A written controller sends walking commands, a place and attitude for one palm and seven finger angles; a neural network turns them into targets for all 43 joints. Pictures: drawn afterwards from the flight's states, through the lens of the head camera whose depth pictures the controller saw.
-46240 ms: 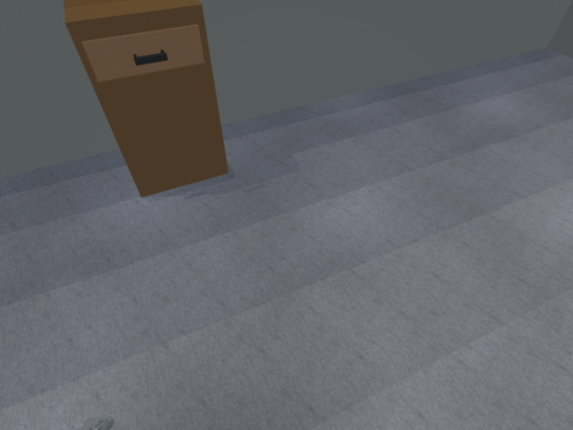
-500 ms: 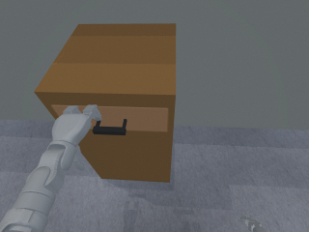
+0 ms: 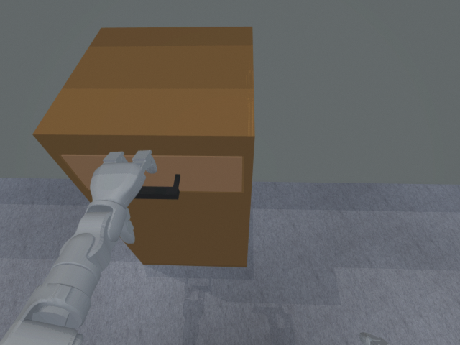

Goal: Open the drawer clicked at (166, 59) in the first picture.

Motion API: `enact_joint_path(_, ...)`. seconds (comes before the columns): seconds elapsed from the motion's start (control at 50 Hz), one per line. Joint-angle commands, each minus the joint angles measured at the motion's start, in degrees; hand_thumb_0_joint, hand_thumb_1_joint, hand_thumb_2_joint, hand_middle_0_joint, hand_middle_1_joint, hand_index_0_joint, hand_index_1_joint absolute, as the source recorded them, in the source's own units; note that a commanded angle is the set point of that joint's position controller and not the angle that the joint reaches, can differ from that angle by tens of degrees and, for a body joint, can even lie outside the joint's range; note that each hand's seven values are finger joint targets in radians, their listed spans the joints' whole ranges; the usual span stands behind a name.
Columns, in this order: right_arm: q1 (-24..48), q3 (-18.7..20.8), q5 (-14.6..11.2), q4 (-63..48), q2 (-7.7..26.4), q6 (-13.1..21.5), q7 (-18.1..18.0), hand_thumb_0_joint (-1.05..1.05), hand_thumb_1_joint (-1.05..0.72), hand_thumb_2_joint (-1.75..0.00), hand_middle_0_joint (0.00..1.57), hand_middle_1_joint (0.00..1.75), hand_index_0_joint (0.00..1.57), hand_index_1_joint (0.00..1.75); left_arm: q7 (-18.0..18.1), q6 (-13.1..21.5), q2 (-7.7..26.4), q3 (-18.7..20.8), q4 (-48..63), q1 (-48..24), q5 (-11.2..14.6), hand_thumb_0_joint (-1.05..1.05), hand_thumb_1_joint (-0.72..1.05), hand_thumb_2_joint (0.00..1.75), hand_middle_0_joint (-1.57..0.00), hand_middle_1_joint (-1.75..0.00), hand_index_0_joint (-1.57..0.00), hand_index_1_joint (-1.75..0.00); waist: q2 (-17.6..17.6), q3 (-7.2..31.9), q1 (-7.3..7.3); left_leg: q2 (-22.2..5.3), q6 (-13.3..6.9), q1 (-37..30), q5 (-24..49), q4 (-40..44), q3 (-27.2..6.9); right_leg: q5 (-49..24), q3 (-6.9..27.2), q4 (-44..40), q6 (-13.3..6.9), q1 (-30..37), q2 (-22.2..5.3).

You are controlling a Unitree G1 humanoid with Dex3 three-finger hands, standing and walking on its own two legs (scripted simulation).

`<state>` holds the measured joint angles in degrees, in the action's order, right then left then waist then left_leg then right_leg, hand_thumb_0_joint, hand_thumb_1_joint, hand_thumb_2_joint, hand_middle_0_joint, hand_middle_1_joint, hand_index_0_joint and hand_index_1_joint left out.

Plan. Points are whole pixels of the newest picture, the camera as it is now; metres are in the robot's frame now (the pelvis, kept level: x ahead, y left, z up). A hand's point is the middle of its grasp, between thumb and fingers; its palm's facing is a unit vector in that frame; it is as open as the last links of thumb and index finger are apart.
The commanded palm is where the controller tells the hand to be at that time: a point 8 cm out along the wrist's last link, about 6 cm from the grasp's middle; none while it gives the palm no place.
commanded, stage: move the hooked fingers above the handle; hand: left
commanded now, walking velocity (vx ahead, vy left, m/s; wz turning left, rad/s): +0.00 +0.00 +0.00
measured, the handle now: (155, 185) +0.46 +0.20 -0.07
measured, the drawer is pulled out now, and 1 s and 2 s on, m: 0.00 0.00 0.00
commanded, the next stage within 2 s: lower the fingers behind the handle in 1.10 s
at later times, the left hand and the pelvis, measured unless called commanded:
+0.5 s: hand (142, 194) +0.41 +0.20 -0.02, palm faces -0.06 -0.05 -1.00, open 13.9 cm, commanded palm +0.39 +0.20 +0.04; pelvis -0.01 +0.00 -0.01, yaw +0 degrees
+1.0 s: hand (143, 189) +0.42 +0.20 -0.02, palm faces -0.05 -0.05 -1.00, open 13.9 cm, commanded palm +0.39 +0.21 +0.04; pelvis -0.02 +0.00 -0.02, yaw -1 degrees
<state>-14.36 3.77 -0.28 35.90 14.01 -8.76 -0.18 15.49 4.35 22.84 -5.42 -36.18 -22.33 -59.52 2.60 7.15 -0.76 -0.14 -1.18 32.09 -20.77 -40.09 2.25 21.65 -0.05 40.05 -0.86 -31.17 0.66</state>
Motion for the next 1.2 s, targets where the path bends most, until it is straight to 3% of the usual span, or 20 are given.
enact_joint_path(0.0,-1.81,2.51,0.09,-5.55,7.61,1.43,-0.37,0.0,-0.9,-0.9,0.2,0.3,0.2,0.3,3.6,0.43,11.56,5.44,7.77,-20.45,-0.63,0.0,-0.5,0.3,-0.3,-1.2,-0.3,-1.2,-2.62,17.92,-0.94,1.03,-1.55,-10.66,24.32,1.12,-0.12,-23.96,-0.3,-2.8,-1.89,5.88,1.39)
enact_joint_path(0.12,-2.7,2.79,0.48,-5.09,7.47,1.24,-0.26,0.0,-0.9,-0.9,0.2,0.3,0.2,0.3,5.57,1.21,10.72,4.89,6.02,-23.94,-1.76,0.0,-0.5,0.3,-0.3,-1.2,-0.3,-1.2,-1.13,20.63,-1.6,1.05,-1.57,-10.3,24.61,-0.45,-0.11,-24.08,-0.06,-1.52,-1.89,4.36,1.43)
enact_joint_path(0.18,-3.38,2.8,0.51,-4.67,7.66,1.19,-0.38,0.0,-0.9,-0.9,0.2,0.3,0.2,0.3,6.54,1.09,11.53,6.04,2.44,-24.12,-1.99,0.0,-0.5,0.3,-0.3,-1.2,-0.3,-1.2,-3.19,19.66,-1.79,1.13,-1.71,-7.93,22.89,-0.94,0.0,-23.58,0.05,-1.23,-1.72,3.95,1.45)
enact_joint_path(0.26,-4.46,2.89,0.63,-4.07,7.69,1.19,-0.45,0.0,-0.9,-0.9,0.2,0.3,0.2,0.3,7.87,1.02,10.93,5.26,0.43,-27.22,-2.69,0.0,-0.5,0.3,-0.3,-1.2,-0.3,-1.2,-1.47,20.48,-2.34,1.3,-1.71,-6.87,21.93,-1.71,0.04,-22.53,0.04,-0.44,-1.89,2.78,1.51)
enact_joint_path(0.34,-5.34,2.84,0.67,-3.09,7.83,1.3,-0.63,0.0,-0.9,-0.9,0.2,0.3,0.2,0.3,8.52,0.91,11.51,5.46,-3.09,-30.61,-2.86,0.0,-0.5,0.3,-0.3,-1.2,-0.3,-1.2,-3.04,20.65,-3.6,1.27,-1.9,-4.45,19.85,-2.7,-0.05,-21.29,0.35,-0.14,-1.61,1.55,1.36)
enact_joint_path(0.38,-5.84,2.89,0.67,-3.17,8.1,1.27,-0.87,0.0,-0.9,-0.9,0.2,0.3,0.2,0.3,8.67,0.86,13.35,6.94,-5.16,-29.71,-3.14,0.0,-0.5,0.3,-0.3,-1.2,-0.3,-1.2,-3.59,20.77,-3.27,1.32,-1.9,-3.28,19.02,-3.18,0.21,-21.05,0.61,0.04,-1.48,1.36,1.41)
enact_joint_path(0.4,-5.94,2.78,0.74,-3.41,7.95,1.33,-0.86,0.0,-0.9,-0.9,0.2,0.3,0.2,0.3,8.67,1.0,11.73,5.32,-3.97,-31.04,-2.76,0.0,-0.5,0.3,-0.3,-1.2,-0.3,-1.2,-1.82,21.36,-3.41,1.48,-1.9,-3.57,18.43,-3.08,0.34,-20.74,0.7,-0.05,-1.51,1.54,1.39)
enact_joint_path(0.44,-6.11,2.97,0.92,-3.47,7.91,1.27,-1.03,0.0,-0.9,-0.9,0.2,0.3,0.2,0.3,9.08,1.71,14.48,7.74,-2.12,-32.24,-3.26,0.0,-0.5,0.3,-0.3,-1.2,-0.3,-1.2,-0.6,24.63,-2.68,1.51,-1.91,-4.25,20.21,-3.58,-0.03,-21.57,0.76,0.98,-1.73,2.44,1.52)
enact_joint_path(0.46,-6.55,3.02,0.87,-3.53,7.76,1.21,-1.03,0.0,-0.9,-0.9,0.2,0.3,0.2,0.3,9.21,1.62,13.63,7.17,-2.42,-31.3,-3.22,0.0,-0.5,0.3,-0.3,-1.2,-0.3,-1.2,0.27,24.97,-2.58,1.51,-1.84,-5.12,20.71,-3.68,0.02,-21.66,0.62,1.07,-1.78,2.2,1.71)
enact_joint_path(0.5,-6.69,3.02,0.81,-3.22,7.78,1.17,-0.88,0.0,-0.9,-0.9,0.2,0.3,0.2,0.3,9.36,0.97,11.39,5.68,-4.56,-30.84,-3.02,0.0,-0.5,0.3,-0.3,-1.2,-0.3,-1.2,-0.86,22.1,-3.31,1.26,-1.79,-4.42,19.61,-3.5,0.03,-20.09,0.1,0.56,-1.77,0.36,1.88)
enact_joint_path(0.68,-7.19,2.86,0.43,-3.45,8.25,0.98,-1.21,0.0,-0.9,-0.9,0.2,0.3,0.2,0.3,8.68,-0.22,12.38,6.09,-6.15,-31.15,-2.93,0.0,-0.5,0.3,-0.3,-1.2,-0.3,-1.2,-2.3,21.08,-3.23,1.08,-1.87,-4.38,18.05,-2.11,-0.11,-18.15,-0.03,-0.41,-1.69,0.6,2.01)
enact_joint_path(0.74,-7.12,2.84,0.47,-3.19,8.0,1.31,-1.32,0.0,-0.9,-0.9,0.2,0.3,0.2,0.3,8.61,0.12,9.43,3.27,-5.13,-35.11,-2.98,0.0,-0.5,0.3,-0.3,-1.2,-0.3,-1.2,-1.16,20.4,-4.57,0.91,-1.89,-5.26,17.29,-2.01,-0.42,-16.29,-0.36,-0.57,-1.76,-1.52,1.9)
enact_joint_path(0.76,-7.63,3.04,0.54,-2.95,8.21,1.37,-1.36,0.0,-0.9,-0.9,0.2,0.3,0.2,0.3,8.84,0.42,11.59,5.29,-4.89,-34.58,-3.18,0.0,-0.5,0.3,-0.3,-1.2,-0.3,-1.2,-0.91,21.15,-3.9,0.8,-1.84,-5.99,17.57,-2.21,-0.56,-16.05,-0.33,-0.31,-1.86,-1.57,2.07)
enact_joint_path(0.84,-7.47,2.9,0.73,-2.79,8.03,1.44,-1.26,0.0,-0.9,-0.9,0.2,0.3,0.2,0.3,9.6,0.21,10.34,4.42,-5.52,-36.35,-3.47,0.0,-0.5,0.3,-0.3,-1.2,-0.3,-1.2,-0.48,21.35,-4.61,0.76,-1.73,-6.1,18.56,-2.78,-0.87,-16.18,-0.83,0.35,-1.92,-3.01,2.11)
enact_joint_path(0.88,-7.68,2.77,0.68,-2.88,8.39,1.4,-1.25,0.0,-0.9,-0.9,0.2,0.3,0.2,0.3,10.01,-0.44,13.0,6.64,-7.32,-34.47,-3.61,0.0,-0.5,0.3,-0.3,-1.2,-0.3,-1.2,-0.6,21.55,-3.71,0.84,-1.67,-5.27,17.84,-2.84,-0.68,-15.8,-0.62,0.44,-1.89,-2.66,2.22)
enact_joint_path(0.94,-7.59,2.74,0.78,-3.28,8.2,1.4,-1.17,0.0,-0.9,-0.9,0.2,0.3,0.2,0.3,9.96,-1.04,11.68,5.52,-6.25,-35.83,-3.61,0.0,-0.5,0.3,-0.3,-1.2,-0.3,-1.2,0.03,23.29,-3.75,0.88,-1.57,-5.87,19.84,-2.94,-0.65,-17.92,-0.75,0.92,-1.93,-1.58,2.17)
enact_joint_path(0.98,-7.58,2.91,0.68,-3.6,8.24,1.19,-1.11,0.0,-0.9,-0.9,0.2,0.3,0.2,0.3,9.59,-1.28,12.37,6.51,-6.47,-32.28,-3.51,0.0,-0.5,0.3,-0.3,-1.2,-0.3,-1.2,-0.8,24.27,-2.92,0.86,-1.57,-6.68,21.47,-3.16,-0.46,-19.6,-0.59,1.0,-1.87,-0.35,2.39)
enact_joint_path(1.0,-7.54,2.92,0.73,-3.82,8.11,1.16,-1.08,0.0,-0.9,-0.9,0.2,0.3,0.2,0.3,9.22,-1.3,10.36,5.02,-5.53,-31.75,-3.11,0.0,-0.5,0.3,-0.3,-1.2,-0.3,-1.2,-0.73,24.05,-2.98,0.82,-1.53,-7.12,22.33,-3.11,-0.38,-20.35,-0.76,0.89,-1.93,-0.06,2.42)
enact_joint_path(1.1,-6.99,3.1,0.71,-3.7,7.96,0.97,-0.93,0.0,-0.9,-0.9,0.2,0.3,0.2,0.3,8.85,-0.86,8.6,4.11,-3.3,-29.82,-2.56,0.0,-0.5,0.3,-0.3,-1.2,-0.3,-1.2,-0.9,22.27,-3.05,0.53,-1.57,-8.43,23.51,-2.76,-0.48,-20.96,-0.84,0.24,-1.88,-0.22,2.49)
enact_joint_path(1.18,-6.48,2.83,0.58,-3.57,8.07,0.74,-1.29,0.0,-0.9,-0.9,0.2,0.3,0.2,0.3,9.29,-0.66,10.95,5.48,-2.77,-30.78,-3.49,0.0,-0.5,0.3,-0.3,-1.2,-0.3,-1.2,-1.66,20.63,-3.23,0.67,-1.57,-6.96,22.04,-2.32,-0.71,-20.08,-0.85,0.3,-1.86,-0.33,2.36)
